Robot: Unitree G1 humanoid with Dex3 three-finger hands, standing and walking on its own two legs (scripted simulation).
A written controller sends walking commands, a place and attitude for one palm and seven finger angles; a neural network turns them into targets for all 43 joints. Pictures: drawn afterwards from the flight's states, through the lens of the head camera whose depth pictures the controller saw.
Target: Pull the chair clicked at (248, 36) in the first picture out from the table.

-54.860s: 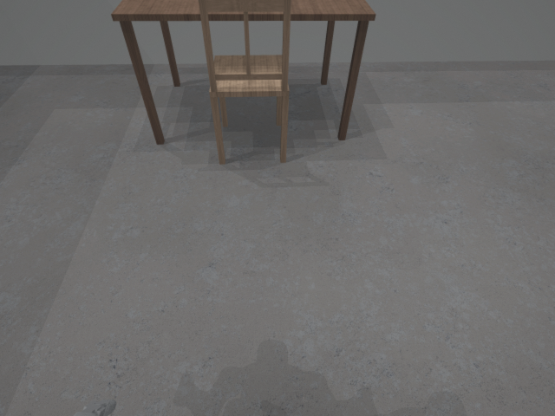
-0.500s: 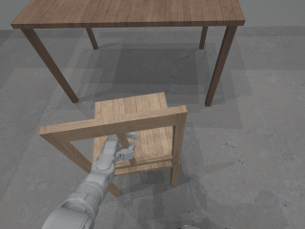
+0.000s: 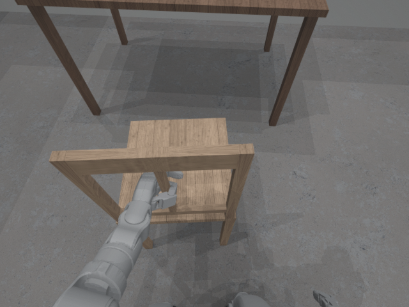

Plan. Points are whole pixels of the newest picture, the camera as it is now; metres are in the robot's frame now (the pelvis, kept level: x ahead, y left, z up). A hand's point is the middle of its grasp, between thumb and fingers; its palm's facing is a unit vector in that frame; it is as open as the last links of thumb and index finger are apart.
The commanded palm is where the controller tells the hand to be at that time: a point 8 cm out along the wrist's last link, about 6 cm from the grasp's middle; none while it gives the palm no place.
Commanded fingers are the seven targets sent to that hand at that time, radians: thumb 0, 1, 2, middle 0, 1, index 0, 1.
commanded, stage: step backward, pulling the chair out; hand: left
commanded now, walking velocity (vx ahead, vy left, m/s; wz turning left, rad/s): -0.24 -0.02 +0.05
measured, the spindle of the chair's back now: (167, 191) +0.37 +0.10 -0.11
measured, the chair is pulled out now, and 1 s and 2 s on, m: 0.55 0.63 0.63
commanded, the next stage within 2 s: stop walking, hand still on the chair in 0.20 s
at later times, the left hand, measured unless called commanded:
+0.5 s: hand (168, 217) +0.29 +0.09 -0.06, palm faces -0.11 -0.99 -0.13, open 5.0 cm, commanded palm +0.28 +0.14 -0.05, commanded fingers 0.00 0.90 0.90 -0.50 -1.45 -0.50 -1.45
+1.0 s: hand (164, 229) +0.27 +0.09 -0.06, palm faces -0.09 -0.99 -0.13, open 5.1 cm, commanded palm +0.25 +0.15 -0.05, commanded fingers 0.00 0.90 0.90 -0.50 -1.45 -0.50 -1.45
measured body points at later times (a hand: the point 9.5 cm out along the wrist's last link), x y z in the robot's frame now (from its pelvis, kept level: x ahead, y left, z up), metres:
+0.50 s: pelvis -0.07 +0.01 +0.00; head +0.02 +0.00 +0.44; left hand +0.29 +0.14 -0.05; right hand +0.04 -0.27 -0.13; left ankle -0.07 +0.14 -0.73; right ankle -0.04 -0.10 -0.73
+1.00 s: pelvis -0.04 +0.00 +0.00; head -0.01 -0.01 +0.45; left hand +0.27 +0.15 -0.04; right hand +0.08 -0.25 -0.12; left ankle -0.07 +0.14 -0.73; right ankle -0.04 -0.10 -0.73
